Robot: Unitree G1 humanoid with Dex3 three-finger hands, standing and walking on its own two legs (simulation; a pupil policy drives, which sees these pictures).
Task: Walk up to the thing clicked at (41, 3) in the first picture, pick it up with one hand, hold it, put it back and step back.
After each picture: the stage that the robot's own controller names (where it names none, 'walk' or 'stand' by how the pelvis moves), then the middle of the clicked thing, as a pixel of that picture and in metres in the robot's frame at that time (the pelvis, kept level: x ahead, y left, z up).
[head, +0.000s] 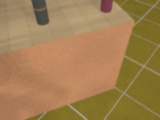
stand; (38, 1) +0.80 +0.26 +0.09
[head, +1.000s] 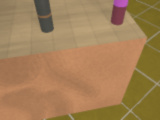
walk; (43, 7) +0.72 +0.26 +0.10
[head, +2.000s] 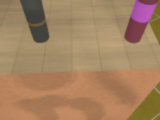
rise first; (34, 12) +0.56 +0.21 +0.13
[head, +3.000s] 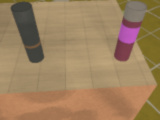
stand; (30, 36) +0.53 +0.24 +0.09
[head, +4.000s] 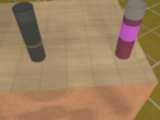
stand; (31, 35) +0.53 +0.23 +0.08
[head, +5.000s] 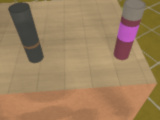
stand; (28, 36) +0.53 +0.24 +0.08
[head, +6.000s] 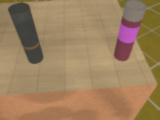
stand; (28, 37) +0.52 +0.24 +0.09
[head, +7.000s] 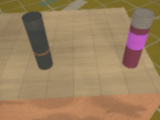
rise first; (39, 43) +0.51 +0.22 +0.09
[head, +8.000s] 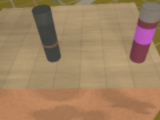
go down; (48, 36) +0.55 +0.21 +0.09
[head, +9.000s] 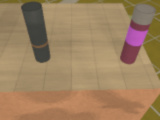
go down; (38, 35) +0.54 +0.20 +0.09
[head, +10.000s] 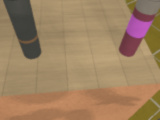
go down; (25, 28) +0.51 +0.20 +0.11
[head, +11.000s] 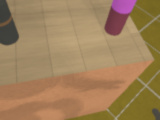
close in; out of the picture +0.53 +0.22 +0.14
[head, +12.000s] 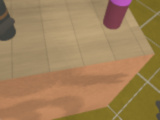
close; out of the picture +0.54 +0.22 +0.15
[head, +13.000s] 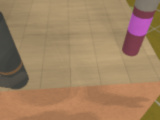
lift; (5, 56) +0.35 +0.23 +0.17
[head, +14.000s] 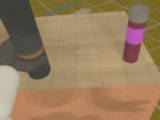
lift; (27, 39) +0.33 +0.16 +0.27
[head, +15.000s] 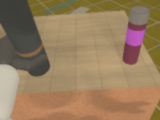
hold; (25, 37) +0.32 +0.16 +0.28
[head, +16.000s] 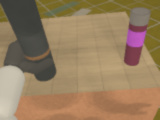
crouch; (33, 41) +0.33 +0.15 +0.26
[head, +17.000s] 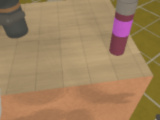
crouch; out of the picture +0.48 +0.20 +0.30
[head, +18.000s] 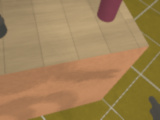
lower; out of the picture +0.53 +0.22 +0.16
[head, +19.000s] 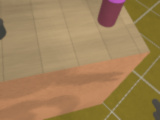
lower; out of the picture +0.53 +0.22 +0.16
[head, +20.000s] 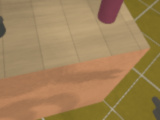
lower; out of the picture +0.54 +0.22 +0.16
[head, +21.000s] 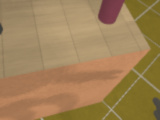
lower; out of the picture +0.54 +0.23 +0.16
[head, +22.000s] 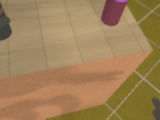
loosen; out of the picture +0.53 +0.22 +0.16
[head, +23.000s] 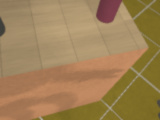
withdraw; out of the picture +0.53 +0.22 +0.16
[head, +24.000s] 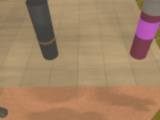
sink last; (44, 31) +0.52 +0.20 +0.12
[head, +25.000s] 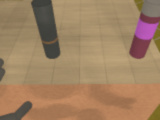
stand; (48, 31) +0.53 +0.20 +0.11
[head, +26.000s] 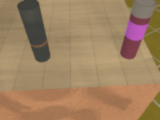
stand; (36, 34) +0.52 +0.21 +0.10
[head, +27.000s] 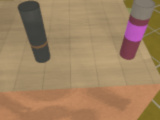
stand; (36, 35) +0.52 +0.21 +0.09
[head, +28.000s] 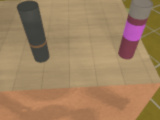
stand; (35, 35) +0.52 +0.21 +0.09
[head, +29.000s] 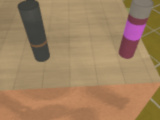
stand; (36, 34) +0.53 +0.21 +0.09
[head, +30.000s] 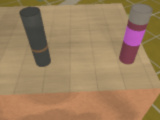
walk; (37, 40) +0.52 +0.21 +0.09
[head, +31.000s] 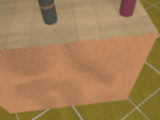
walk; out of the picture +0.71 +0.21 +0.11
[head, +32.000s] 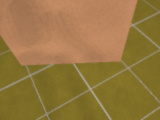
walk; out of the picture +1.08 +0.22 +0.11
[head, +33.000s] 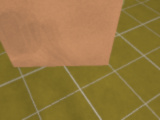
stand; out of the picture +1.21 +0.22 +0.11
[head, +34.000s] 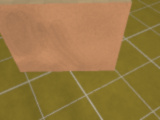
stand; out of the picture +1.16 +0.20 +0.09
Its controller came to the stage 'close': yes
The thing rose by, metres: 0.21
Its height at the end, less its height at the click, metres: +0.00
